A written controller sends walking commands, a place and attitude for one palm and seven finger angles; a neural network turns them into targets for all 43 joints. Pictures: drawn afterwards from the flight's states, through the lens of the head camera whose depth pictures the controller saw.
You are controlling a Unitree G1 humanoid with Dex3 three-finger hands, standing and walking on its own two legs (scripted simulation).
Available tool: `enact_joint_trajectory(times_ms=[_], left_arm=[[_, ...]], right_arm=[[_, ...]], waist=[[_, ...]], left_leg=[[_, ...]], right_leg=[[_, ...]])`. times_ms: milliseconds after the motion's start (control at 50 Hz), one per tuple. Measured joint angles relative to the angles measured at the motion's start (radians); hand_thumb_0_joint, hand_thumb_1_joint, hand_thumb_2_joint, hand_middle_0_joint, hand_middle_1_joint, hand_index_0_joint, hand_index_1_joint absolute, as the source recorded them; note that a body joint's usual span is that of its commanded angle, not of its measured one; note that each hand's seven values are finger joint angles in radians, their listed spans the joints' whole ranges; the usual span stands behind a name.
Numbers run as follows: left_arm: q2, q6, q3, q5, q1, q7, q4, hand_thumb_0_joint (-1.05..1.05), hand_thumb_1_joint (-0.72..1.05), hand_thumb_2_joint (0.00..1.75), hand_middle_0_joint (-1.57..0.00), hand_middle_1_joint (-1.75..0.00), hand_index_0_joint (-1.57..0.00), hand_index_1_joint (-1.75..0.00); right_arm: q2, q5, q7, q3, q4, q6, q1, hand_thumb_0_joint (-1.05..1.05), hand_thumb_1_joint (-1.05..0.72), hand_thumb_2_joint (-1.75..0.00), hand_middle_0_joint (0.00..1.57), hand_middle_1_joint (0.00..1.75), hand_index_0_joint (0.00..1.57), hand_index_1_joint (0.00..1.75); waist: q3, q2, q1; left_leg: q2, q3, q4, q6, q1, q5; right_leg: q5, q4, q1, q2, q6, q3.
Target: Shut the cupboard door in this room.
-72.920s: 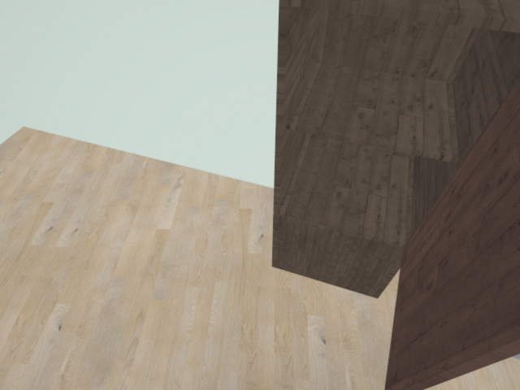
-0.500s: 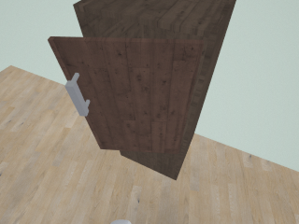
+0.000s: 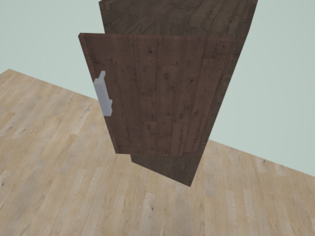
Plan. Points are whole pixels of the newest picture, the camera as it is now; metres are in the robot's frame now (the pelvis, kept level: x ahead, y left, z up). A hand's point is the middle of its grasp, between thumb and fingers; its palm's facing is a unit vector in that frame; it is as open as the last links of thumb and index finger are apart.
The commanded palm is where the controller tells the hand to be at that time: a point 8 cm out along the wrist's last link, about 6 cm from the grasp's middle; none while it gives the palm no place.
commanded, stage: come to a stop and stand still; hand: left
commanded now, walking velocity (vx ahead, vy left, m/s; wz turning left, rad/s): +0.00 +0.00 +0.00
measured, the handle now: (105, 93) +0.49 +0.20 +0.07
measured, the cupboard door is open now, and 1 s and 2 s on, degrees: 21 21 21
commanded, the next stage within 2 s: look again from close up in 0.10 s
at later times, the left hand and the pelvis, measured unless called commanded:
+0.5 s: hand out of the picture -0.03 +0.18 -0.17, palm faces +0.01 -0.98 -0.21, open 7.3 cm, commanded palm none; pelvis -0.02 +0.01 +0.00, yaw +1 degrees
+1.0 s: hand (89, 208) +0.19 +0.18 -0.03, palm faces +0.24 -0.96 -0.15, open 7.1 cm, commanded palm +0.09 +0.22 -0.06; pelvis +0.00 -0.01 -0.01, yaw +2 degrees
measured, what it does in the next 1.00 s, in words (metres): stands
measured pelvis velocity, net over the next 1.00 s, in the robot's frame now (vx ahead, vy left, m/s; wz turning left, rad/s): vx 0.00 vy -0.01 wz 0.04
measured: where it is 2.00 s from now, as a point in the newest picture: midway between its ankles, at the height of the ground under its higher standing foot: outside the picture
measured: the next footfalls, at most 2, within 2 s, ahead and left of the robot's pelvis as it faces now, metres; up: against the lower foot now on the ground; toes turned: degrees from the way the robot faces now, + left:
none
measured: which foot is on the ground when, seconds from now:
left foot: down 0.00-1.00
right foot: down 0.00-1.00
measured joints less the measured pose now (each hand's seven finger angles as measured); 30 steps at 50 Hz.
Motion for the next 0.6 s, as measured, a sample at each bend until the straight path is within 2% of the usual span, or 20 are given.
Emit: enact_joint_trajectory(times_ms=[80, 200, 320, 420, 600], left_arm=[[-0.002, -0.009, -0.007, -0.005, 0.012, 0.002, 0.016, 0.01, 0.92, 0.89, -0.2, -0.3, -0.2, -0.3], [0.0, -0.003, -0.009, -0.005, 0.011, 0.002, 0.027, 0.01, 0.92, 0.89, -0.2, -0.3, -0.2, -0.3], [0.0, -0.031, -0.032, -0.001, 0.024, 0.005, -0.004, 0.0, 0.91, 0.89, -0.2, -0.3, -0.2, -0.3], [0.002, -0.029, -0.034, -0.002, 0.036, -0.002, -0.006, 0.0, 0.91, 0.89, -0.2, -0.3, -0.21, -0.3], [0.014, -0.029, -0.03, -0.004, 0.037, 0.0, -0.002, 0.0, 0.91, 0.89, -0.2, -0.3, -0.2, -0.3]], right_arm=[[0.006, -0.001, 0.003, 0.008, 0.023, -0.001, 0.008, 0.01, -0.94, -0.9, 0.2, 0.3, 0.2, 0.3], [0.03, -0.001, 0.007, 0.022, 0.053, 0.0, 0.032, 0.01, -0.92, -0.9, 0.2, 0.3, 0.2, 0.3], [0.017, -0.009, 0.025, 0.03, -0.009, -0.011, 0.061, 0.01, -0.92, -0.9, 0.2, 0.3, 0.2, 0.3], [0.007, -0.007, 0.025, 0.033, -0.02, -0.013, 0.075, 0.01, -0.91, -0.9, 0.2, 0.3, 0.19, 0.3], [-0.002, -0.005, 0.021, 0.039, -0.003, -0.024, 0.058, 0.02, -0.92, -0.9, 0.2, 0.3, 0.2, 0.3]], waist=[[-0.004, -0.002, -0.01], [-0.009, -0.02, -0.007], [0.007, 0.006, -0.024], [-0.005, 0.032, -0.018], [-0.013, 0.028, -0.01]], left_leg=[[0.004, 0.0, -0.026, -0.004, 0.02, 0.017], [0.008, -0.001, -0.042, -0.004, 0.032, 0.033], [0.018, -0.017, 0.079, 0.006, -0.065, -0.01], [0.003, -0.011, 0.083, 0.016, -0.067, -0.014], [-0.007, 0.003, 0.037, 0.015, -0.035, -0.001]], right_leg=[[0.019, -0.024, 0.018, 0.005, 0.002, 0.0], [0.038, -0.048, 0.034, 0.01, 0.0, -0.002], [0.015, 0.027, -0.035, 0.014, -0.006, -0.019], [0.0, 0.055, -0.049, -0.002, 0.002, -0.013], [-0.001, 0.044, -0.038, -0.01, 0.01, 0.002]])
